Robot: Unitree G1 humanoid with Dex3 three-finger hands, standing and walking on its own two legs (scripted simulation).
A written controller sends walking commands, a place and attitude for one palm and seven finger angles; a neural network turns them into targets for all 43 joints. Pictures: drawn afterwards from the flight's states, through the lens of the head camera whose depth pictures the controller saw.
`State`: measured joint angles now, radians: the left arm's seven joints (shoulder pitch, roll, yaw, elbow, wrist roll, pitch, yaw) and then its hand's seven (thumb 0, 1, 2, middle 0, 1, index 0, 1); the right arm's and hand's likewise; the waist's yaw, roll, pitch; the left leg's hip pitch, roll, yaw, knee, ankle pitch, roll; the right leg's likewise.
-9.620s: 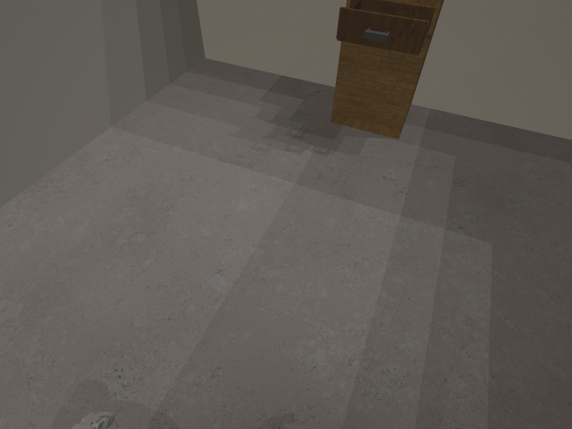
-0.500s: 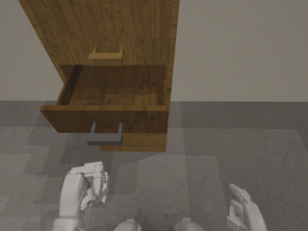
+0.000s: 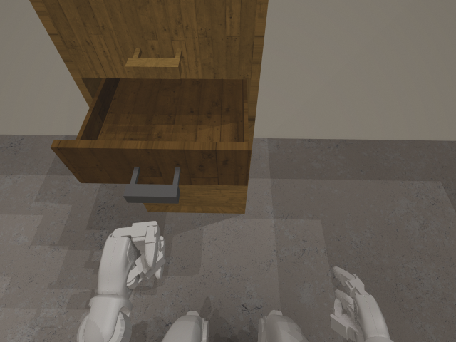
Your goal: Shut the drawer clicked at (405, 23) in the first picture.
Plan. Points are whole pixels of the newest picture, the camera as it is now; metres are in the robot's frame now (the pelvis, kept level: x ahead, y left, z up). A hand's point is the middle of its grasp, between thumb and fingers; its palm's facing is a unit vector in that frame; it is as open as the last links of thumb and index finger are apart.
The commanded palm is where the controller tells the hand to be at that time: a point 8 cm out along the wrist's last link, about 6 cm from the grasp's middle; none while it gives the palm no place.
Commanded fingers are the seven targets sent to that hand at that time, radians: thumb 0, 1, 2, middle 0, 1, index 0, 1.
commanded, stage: bring the fist close to the handle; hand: left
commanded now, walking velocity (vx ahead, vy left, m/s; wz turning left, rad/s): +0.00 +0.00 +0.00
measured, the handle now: (154, 182) +0.42 +0.17 -0.02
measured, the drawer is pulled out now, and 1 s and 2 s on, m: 0.21 0.21 0.15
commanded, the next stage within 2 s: push the drawer shut in 1.02 s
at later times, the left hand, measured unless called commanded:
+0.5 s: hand (170, 237) +0.30 +0.12 -0.01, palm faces -0.03 -1.00 -0.02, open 3.3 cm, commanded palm +0.28 +0.18 -0.01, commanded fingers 0.00 0.90 0.90 -1.40 -1.60 -1.40 -1.60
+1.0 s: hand (169, 235) +0.31 +0.12 -0.02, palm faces -0.02 -1.00 -0.01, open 3.3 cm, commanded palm +0.29 +0.18 -0.02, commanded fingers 0.00 0.90 0.90 -1.40 -1.60 -1.40 -1.60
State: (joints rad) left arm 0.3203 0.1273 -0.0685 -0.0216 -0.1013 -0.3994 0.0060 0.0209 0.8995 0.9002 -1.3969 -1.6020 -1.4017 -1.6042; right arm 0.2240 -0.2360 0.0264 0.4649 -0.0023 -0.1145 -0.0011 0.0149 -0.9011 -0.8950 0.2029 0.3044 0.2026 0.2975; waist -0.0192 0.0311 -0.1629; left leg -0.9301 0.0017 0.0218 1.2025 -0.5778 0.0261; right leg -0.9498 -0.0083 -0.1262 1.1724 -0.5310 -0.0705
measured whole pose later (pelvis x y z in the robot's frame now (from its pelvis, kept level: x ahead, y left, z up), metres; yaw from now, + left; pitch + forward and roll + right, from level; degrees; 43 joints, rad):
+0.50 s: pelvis -0.01 +0.01 -0.03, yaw +0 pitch +22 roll -1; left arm 0.02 0.13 -0.03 0.26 -0.10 -0.46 0.02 0.02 0.90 0.90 -1.40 -1.60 -1.40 -1.60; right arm 0.19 -0.24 0.02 0.53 -0.01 -0.07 0.01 0.01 -0.90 -0.89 0.20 0.30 0.20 0.30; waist -0.03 0.02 -0.18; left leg -1.12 0.00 0.03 1.32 -0.60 0.04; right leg -1.13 -0.02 -0.12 1.29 -0.55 -0.06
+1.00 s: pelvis -0.02 +0.02 -0.03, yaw -1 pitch +24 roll -2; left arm -0.03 0.12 -0.02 0.32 -0.09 -0.49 0.03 0.02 0.90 0.90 -1.40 -1.60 -1.40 -1.60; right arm 0.19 -0.24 0.02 0.54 -0.01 -0.01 0.02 0.01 -0.90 -0.89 0.20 0.30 0.20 0.30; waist -0.04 0.02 -0.19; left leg -1.16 0.00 0.04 1.35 -0.61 0.06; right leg -1.18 -0.02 -0.11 1.31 -0.54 -0.05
